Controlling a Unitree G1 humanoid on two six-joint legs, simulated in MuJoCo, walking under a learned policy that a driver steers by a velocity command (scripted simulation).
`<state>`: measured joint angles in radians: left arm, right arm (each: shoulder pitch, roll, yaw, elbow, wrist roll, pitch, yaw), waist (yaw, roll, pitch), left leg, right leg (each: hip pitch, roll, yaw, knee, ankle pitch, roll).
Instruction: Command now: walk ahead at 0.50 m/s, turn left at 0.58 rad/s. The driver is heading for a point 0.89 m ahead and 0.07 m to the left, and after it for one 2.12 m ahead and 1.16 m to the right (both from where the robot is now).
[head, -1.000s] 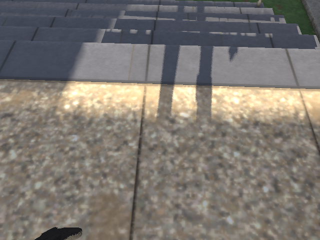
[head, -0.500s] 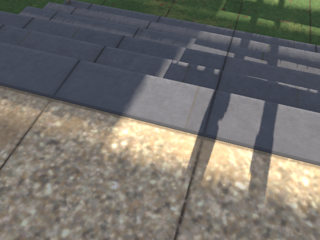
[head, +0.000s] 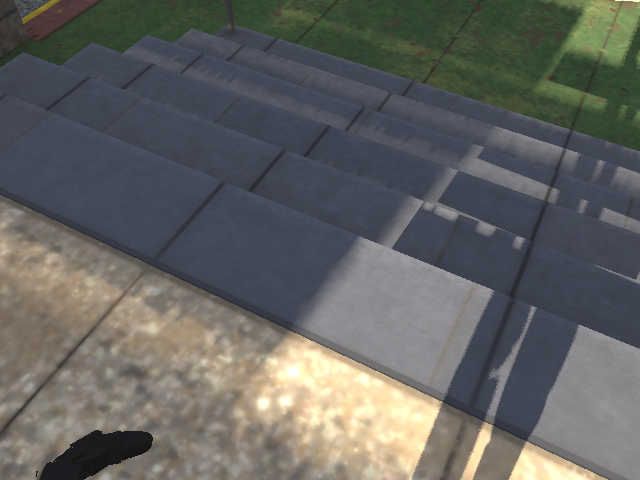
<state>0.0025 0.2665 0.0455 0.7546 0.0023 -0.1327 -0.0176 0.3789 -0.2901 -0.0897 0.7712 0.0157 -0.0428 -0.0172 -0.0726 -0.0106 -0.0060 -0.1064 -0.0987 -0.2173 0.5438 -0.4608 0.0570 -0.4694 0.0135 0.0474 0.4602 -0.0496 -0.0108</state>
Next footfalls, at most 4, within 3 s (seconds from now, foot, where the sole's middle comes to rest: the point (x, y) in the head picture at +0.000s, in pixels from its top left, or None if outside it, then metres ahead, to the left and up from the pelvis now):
0.46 left None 0.32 0.16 -0.76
0.78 right None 0.33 -0.09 -0.76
2.32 right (278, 348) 0.78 0.06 -0.76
2.76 left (192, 307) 0.91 0.27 -0.76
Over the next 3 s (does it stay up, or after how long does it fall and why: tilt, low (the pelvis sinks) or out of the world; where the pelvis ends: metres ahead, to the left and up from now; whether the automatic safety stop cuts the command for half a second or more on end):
stays up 0.81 0.17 0.02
